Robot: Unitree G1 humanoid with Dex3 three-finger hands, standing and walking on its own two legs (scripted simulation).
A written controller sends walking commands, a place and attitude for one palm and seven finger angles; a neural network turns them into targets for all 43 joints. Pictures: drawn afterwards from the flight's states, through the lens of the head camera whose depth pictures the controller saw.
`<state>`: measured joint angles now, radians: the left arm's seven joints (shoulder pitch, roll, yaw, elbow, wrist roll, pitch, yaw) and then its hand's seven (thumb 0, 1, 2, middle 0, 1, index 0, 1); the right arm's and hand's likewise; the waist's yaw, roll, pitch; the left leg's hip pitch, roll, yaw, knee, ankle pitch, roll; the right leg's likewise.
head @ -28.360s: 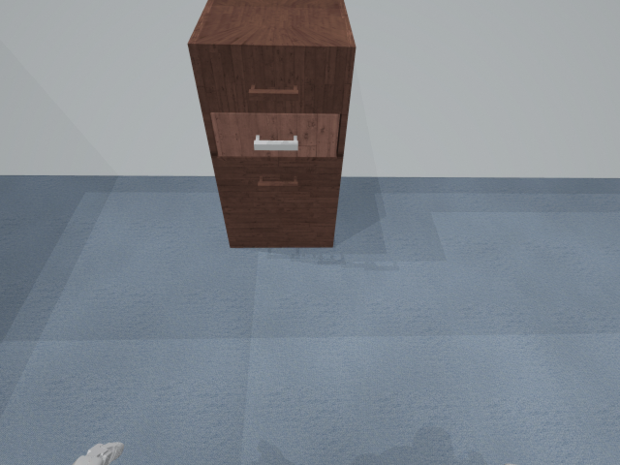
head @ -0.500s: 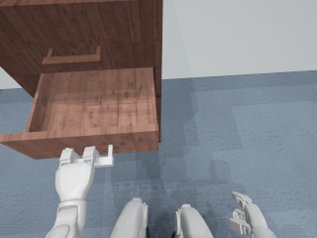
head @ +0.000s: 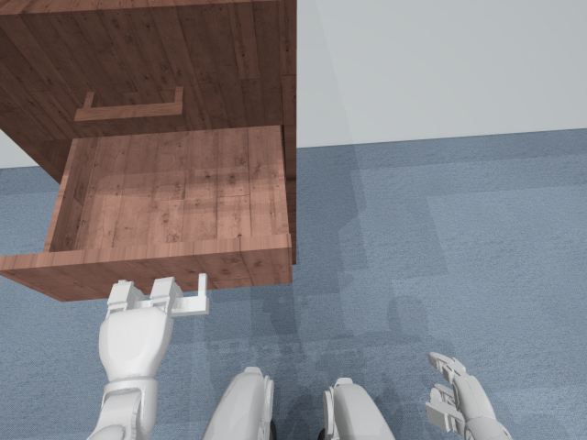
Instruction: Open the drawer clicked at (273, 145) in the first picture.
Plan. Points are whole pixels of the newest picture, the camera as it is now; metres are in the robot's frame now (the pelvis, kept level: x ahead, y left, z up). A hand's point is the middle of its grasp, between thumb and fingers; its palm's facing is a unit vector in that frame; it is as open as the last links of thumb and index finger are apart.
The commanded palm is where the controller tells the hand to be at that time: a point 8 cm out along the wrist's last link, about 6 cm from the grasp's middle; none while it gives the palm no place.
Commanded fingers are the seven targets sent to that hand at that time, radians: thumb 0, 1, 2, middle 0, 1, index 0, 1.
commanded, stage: pull the drawer open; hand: left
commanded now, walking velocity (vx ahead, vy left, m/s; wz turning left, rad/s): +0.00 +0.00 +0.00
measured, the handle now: (161, 295) +0.31 +0.22 -0.07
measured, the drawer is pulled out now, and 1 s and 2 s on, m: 0.21 0.24 0.25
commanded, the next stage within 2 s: open the thumb to release the handle in 1.36 s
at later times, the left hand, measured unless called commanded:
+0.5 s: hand (154, 350) +0.24 +0.22 -0.09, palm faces -0.09 -0.08 -0.99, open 6.0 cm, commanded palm +0.20 +0.21 -0.04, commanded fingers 0.00 0.90 0.90 -0.40 -1.35 -0.40 -1.35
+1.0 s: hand (152, 363) +0.22 +0.22 -0.08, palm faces -0.11 -0.08 -0.99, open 6.0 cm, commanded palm +0.18 +0.21 -0.04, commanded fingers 0.00 0.90 0.90 -0.40 -1.35 -0.40 -1.35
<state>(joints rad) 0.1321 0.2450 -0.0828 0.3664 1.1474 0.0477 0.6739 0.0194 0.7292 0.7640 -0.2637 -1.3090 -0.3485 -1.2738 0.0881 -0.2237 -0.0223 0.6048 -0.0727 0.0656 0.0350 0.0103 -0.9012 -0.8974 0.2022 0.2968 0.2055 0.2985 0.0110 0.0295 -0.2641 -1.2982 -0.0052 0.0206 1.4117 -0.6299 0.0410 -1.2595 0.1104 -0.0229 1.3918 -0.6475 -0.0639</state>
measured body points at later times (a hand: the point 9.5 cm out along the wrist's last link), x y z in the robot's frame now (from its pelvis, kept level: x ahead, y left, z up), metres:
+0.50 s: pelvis +0.00 +0.00 +0.00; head +0.13 -0.01 +0.43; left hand +0.24 +0.22 -0.03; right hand +0.19 -0.23 -0.13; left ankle +0.01 +0.10 -0.59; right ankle -0.01 -0.09 -0.59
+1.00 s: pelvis +0.00 -0.01 +0.00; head +0.12 -0.02 +0.43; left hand +0.22 +0.22 -0.03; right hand +0.20 -0.23 -0.13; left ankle +0.01 +0.10 -0.59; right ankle -0.01 -0.09 -0.59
